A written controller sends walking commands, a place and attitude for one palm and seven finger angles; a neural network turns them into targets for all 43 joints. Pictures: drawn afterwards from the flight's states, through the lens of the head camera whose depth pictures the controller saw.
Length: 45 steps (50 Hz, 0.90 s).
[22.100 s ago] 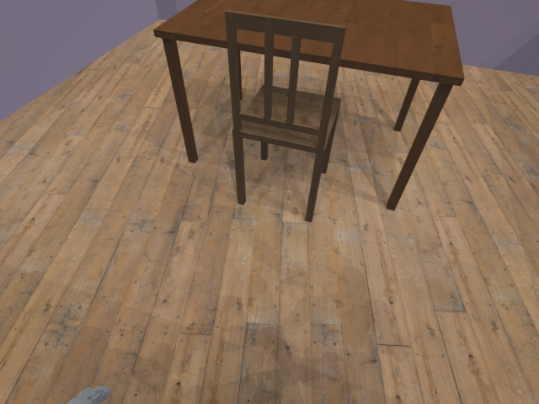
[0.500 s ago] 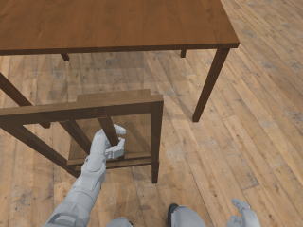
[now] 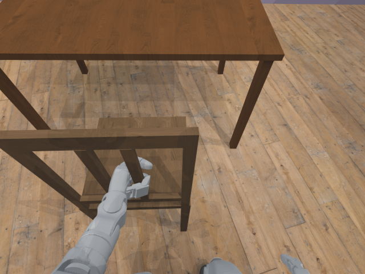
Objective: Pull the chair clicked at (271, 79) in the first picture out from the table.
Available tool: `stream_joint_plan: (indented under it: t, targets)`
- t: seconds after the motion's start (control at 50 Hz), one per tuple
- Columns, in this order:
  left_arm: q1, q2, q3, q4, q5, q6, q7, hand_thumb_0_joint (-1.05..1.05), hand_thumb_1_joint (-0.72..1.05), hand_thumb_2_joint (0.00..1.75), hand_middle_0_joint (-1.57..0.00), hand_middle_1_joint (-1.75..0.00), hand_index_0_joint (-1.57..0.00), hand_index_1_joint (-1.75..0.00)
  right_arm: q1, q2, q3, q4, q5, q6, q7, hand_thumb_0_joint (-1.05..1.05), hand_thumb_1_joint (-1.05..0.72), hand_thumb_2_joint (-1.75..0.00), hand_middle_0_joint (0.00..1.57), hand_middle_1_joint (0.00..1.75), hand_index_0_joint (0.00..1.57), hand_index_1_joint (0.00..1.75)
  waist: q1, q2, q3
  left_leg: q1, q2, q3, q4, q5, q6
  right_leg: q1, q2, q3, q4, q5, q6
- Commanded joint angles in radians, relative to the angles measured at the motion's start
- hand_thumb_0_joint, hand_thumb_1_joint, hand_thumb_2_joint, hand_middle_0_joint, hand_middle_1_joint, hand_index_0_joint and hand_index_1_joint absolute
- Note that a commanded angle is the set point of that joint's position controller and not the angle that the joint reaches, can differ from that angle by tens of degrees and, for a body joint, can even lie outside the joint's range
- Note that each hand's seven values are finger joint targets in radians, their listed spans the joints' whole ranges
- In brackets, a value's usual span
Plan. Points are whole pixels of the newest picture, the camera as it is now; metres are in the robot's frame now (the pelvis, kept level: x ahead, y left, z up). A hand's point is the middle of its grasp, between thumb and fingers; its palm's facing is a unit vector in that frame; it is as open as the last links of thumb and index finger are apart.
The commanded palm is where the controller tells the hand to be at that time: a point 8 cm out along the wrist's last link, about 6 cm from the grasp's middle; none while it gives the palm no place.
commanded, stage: step backward, pulling the chair out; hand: left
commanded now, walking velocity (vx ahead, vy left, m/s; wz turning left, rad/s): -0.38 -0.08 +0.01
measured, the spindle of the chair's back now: (103, 177) +0.35 +0.21 -0.07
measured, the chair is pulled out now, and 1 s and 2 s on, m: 0.29 0.46 0.58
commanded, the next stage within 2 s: stop walking, hand still on the chair in 1.14 s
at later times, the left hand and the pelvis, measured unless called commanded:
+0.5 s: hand (144, 215) +0.25 +0.09 -0.07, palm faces -0.12 -0.98 -0.16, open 5.5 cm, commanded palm +0.23 +0.14 -0.06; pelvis -0.08 +0.00 +0.00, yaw -2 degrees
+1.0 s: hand (143, 264) +0.15 +0.08 -0.06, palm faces -0.10 -0.98 -0.16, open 5.6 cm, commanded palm +0.13 +0.14 -0.06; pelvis -0.17 -0.01 +0.00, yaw -1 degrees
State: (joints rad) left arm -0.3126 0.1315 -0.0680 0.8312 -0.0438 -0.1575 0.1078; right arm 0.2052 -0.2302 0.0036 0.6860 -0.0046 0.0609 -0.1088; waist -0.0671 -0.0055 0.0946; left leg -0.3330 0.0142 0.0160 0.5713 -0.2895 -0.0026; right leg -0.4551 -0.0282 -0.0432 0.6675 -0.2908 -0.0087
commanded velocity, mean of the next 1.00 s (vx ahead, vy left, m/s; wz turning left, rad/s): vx -0.37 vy -0.05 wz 0.07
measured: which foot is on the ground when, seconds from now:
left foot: down 0.00-0.16, up 0.18-0.34, down 0.36-0.70, up 0.72-0.86, down 0.88-1.00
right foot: up 0.00-0.04, down 0.06-0.48, up 0.50-0.60, down 0.62-1.00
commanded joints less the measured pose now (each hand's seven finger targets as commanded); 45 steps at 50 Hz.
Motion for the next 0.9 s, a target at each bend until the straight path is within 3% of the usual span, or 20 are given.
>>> stream_joint_plan:
  t: [0.0,0.04,0.08,0.1,0.12,0.14,0.18,0.24,0.36,0.4,0.44,0.5,0.6,0.64,0.66,0.68,0.72,0.82,0.84,0.88]
  targets:
    - [-0.232,0.039,-0.012,-0.231,0.036,-0.079,-0.001,0.0,0.9,0.9,-0.5,-1.45,-0.5,-1.45,0.002,-0.124,-0.048,-0.088,-0.009,-0.049,0.018,0.0,-0.9,-0.9,0.2,0.3,0.2,0.3,0.032,0.198,-0.327,0.267,0.307,-0.215,-0.044,0.902,0.104,0.136,-0.021,0.048,-0.084,0.078,-0.014]
    - [-0.233,0.05,-0.004,-0.214,0.048,-0.104,-0.004,0.0,0.9,0.9,-0.5,-1.45,-0.5,-1.45,0.03,-0.137,-0.058,-0.065,-0.002,-0.06,0.025,0.0,-0.9,-0.9,0.2,0.3,0.2,0.3,0.022,0.179,-0.394,0.4,0.257,-0.161,0.037,1.005,0.058,0.167,-0.018,0.021,-0.243,0.25,-0.021]
    - [-0.223,0.091,0.019,-0.186,0.066,-0.12,-0.006,0.0,0.9,0.9,-0.5,-1.45,-0.5,-1.45,0.036,-0.14,-0.055,-0.056,-0.004,-0.062,0.023,0.0,-0.9,-0.9,0.2,0.3,0.2,0.3,0.016,0.155,-0.426,0.33,0.222,-0.115,0.083,0.969,0.023,0.288,-0.056,0.04,-0.251,0.556,-0.035]
    - [-0.235,0.113,0.031,-0.2,0.061,-0.126,-0.004,0.0,0.9,0.9,-0.5,-1.45,-0.5,-1.45,0.044,-0.13,-0.053,-0.068,0.003,-0.053,0.021,0.0,-0.9,-0.9,0.2,0.3,0.2,0.3,0.003,0.107,-0.481,0.234,0.182,-0.053,0.087,0.807,-0.008,0.436,-0.103,0.085,-0.221,0.838,-0.052]
    - [-0.221,0.154,0.07,-0.189,0.046,-0.13,0.001,0.0,0.9,0.9,-0.5,-1.45,-0.5,-1.45,0.039,-0.135,-0.066,-0.079,0.015,-0.053,0.005,0.0,-0.9,-0.9,0.2,0.3,0.2,0.3,0.003,-0.039,-0.519,0.102,0.122,-0.017,0.122,0.493,-0.038,0.566,-0.169,0.137,-0.173,1.075,-0.083]
    - [-0.194,0.157,0.076,-0.181,0.037,-0.13,-0.006,0.0,0.9,0.9,-0.5,-1.45,-0.5,-1.45,0.001,-0.131,-0.068,-0.096,0.022,-0.058,-0.007,0.0,-0.9,-0.9,0.2,0.3,0.2,0.3,0.019,-0.129,-0.511,-0.002,0.064,-0.036,0.174,0.066,-0.049,0.581,-0.256,0.185,-0.178,1.151,-0.119]
    - [-0.126,0.178,0.093,-0.164,0.033,-0.107,-0.011,0.0,0.9,0.9,-0.5,-1.45,-0.5,-1.45,-0.056,-0.122,-0.051,-0.114,0.022,-0.056,-0.011,0.0,-0.9,-0.9,0.2,0.3,0.2,0.3,0.058,-0.055,-0.449,-0.078,0.032,-0.095,0.239,-0.171,-0.035,0.492,-0.33,0.21,-0.21,0.988,-0.148]
    - [-0.117,0.158,0.089,-0.208,0.04,-0.081,-0.001,0.0,0.9,0.9,-0.5,-1.45,-0.5,-1.45,-0.07,-0.111,-0.026,-0.1,0.012,-0.05,-0.019,0.0,-0.9,-0.9,0.2,0.3,0.2,0.3,0.047,-0.067,-0.444,-0.068,0.046,-0.094,0.09,-0.099,-0.036,0.515,-0.301,0.157,-0.168,0.961,-0.115]
    - [-0.12,0.086,0.008,-0.302,0.016,-0.056,-0.006,0.0,0.9,0.9,-0.5,-1.45,-0.5,-1.45,-0.039,-0.15,-0.052,-0.145,0.021,-0.016,-0.032,0.0,-0.9,-0.9,0.2,0.3,0.2,0.3,0.023,-0.072,-0.435,0.156,0.14,-0.074,-0.085,0.5,0.004,0.39,-0.132,0.061,-0.16,0.673,-0.014]
    - [-0.14,0.069,-0.013,-0.351,0.024,-0.053,-0.009,0.0,0.9,0.9,-0.5,-1.45,-0.5,-1.45,-0.051,-0.136,-0.041,-0.161,0.008,-0.008,-0.029,0.0,-0.9,-0.9,0.2,0.3,0.2,0.3,0.014,0.101,-0.42,0.189,0.185,-0.11,-0.128,0.646,0.023,0.329,-0.076,0.026,-0.106,0.569,0.009]
    - [-0.136,0.055,-0.015,-0.365,0.034,-0.05,-0.013,0.0,0.9,0.9,-0.5,-1.45,-0.5,-1.45,-0.063,-0.124,-0.041,-0.165,-0.004,-0.002,-0.012,0.0,-0.9,-0.9,0.2,0.3,0.2,0.3,0.026,0.269,-0.425,0.194,0.25,-0.162,-0.158,0.784,0.068,0.264,-0.025,0.018,0.008,0.187,0.009]
    - [-0.106,0.062,0.003,-0.363,0.039,-0.046,-0.012,0.0,0.9,0.9,-0.5,-1.45,-0.5,-1.45,-0.067,-0.116,-0.047,-0.161,-0.015,-0.013,0.012,0.0,-0.9,-0.9,0.2,0.3,0.2,0.3,0.043,0.319,-0.365,0.144,0.306,-0.186,-0.172,0.683,0.115,0.196,-0.003,0.019,0.045,-0.147,-0.004]
    - [-0.156,0.084,0.014,-0.294,0.047,-0.074,-0.012,0.0,0.9,0.9,-0.5,-1.45,-0.5,-1.45,-0.014,-0.128,-0.055,-0.105,-0.003,-0.044,0.02,0.0,-0.9,-0.9,0.2,0.3,0.2,0.3,0.023,0.204,-0.384,0.29,0.245,-0.15,-0.007,0.785,0.07,0.236,-0.02,0.029,-0.256,0.254,-0.004]
    - [-0.195,0.127,0.033,-0.276,0.054,-0.091,-0.012,0.0,0.9,0.9,-0.5,-1.45,-0.5,-1.45,-0.02,-0.112,-0.054,-0.104,0.005,-0.046,0.008,0.0,-0.9,-0.9,0.2,0.3,0.2,0.3,0.009,0.071,-0.428,0.173,0.156,-0.057,0.046,0.537,-0.001,0.354,-0.113,0.082,-0.258,0.625,-0.032]
    - [-0.191,0.171,0.072,-0.246,0.04,-0.093,-0.005,0.0,0.9,0.9,-0.5,-1.45,-0.5,-1.45,-0.01,-0.119,-0.066,-0.105,0.018,-0.048,-0.006,0.0,-0.9,-0.9,0.2,0.3,0.2,0.3,0.004,-0.104,-0.463,0.094,0.083,-0.012,0.13,0.229,-0.034,0.421,-0.196,0.144,-0.24,0.795,-0.072]
    - [-0.147,0.186,0.081,-0.208,0.028,-0.085,-0.008,0.0,0.9,0.9,-0.5,-1.45,-0.5,-1.45,-0.032,-0.128,-0.066,-0.104,0.028,-0.056,-0.019,0.0,-0.9,-0.9,0.2,0.3,0.2,0.3,0.024,-0.186,-0.455,0.02,0.035,-0.041,0.227,-0.052,-0.038,0.424,-0.269,0.186,-0.243,0.935,-0.114]
    - [-0.155,0.156,0.072,-0.175,0.037,-0.076,-0.015,0.0,0.9,0.9,-0.5,-1.45,-0.5,-1.45,-0.096,-0.111,-0.044,-0.108,0.019,-0.061,-0.019,0.0,-0.9,-0.9,0.2,0.3,0.2,0.3,0.055,-0.131,-0.409,-0.067,0.019,-0.116,0.326,-0.173,-0.028,0.385,-0.324,0.191,-0.239,0.834,-0.135]
    - [-0.154,0.125,0.049,-0.169,0.029,-0.059,-0.005,0.0,0.9,0.9,-0.5,-1.45,-0.5,-1.45,-0.061,-0.113,-0.015,-0.072,0.009,-0.063,-0.033,0.0,-0.9,-0.9,0.2,0.3,0.2,0.3,0.038,-0.096,-0.384,0.015,0.055,-0.082,-0.036,0.036,-0.027,0.423,-0.238,0.09,-0.161,0.731,-0.073]
    - [-0.158,0.116,0.035,-0.18,0.023,-0.057,-0.004,0.0,0.9,0.9,-0.5,-1.45,-0.5,-1.45,-0.044,-0.127,-0.023,-0.072,0.013,-0.062,-0.035,0.0,-0.9,-0.9,0.2,0.3,0.2,0.3,0.034,-0.088,-0.394,0.068,0.086,-0.088,-0.113,0.211,-0.016,0.413,-0.211,0.087,-0.136,0.7,-0.056]
    - [-0.18,0.089,-0.002,-0.212,0.015,-0.052,-0.003,0.0,0.9,0.9,-0.5,-1.45,-0.5,-1.45,-0.043,-0.162,-0.042,-0.101,0.013,-0.046,-0.031,0.0,-0.9,-0.9,0.2,0.3,0.2,0.3,0.033,0.06,-0.375,0.149,0.212,-0.194,-0.149,0.626,0.05,0.322,-0.086,0.036,-0.099,0.489,0.005]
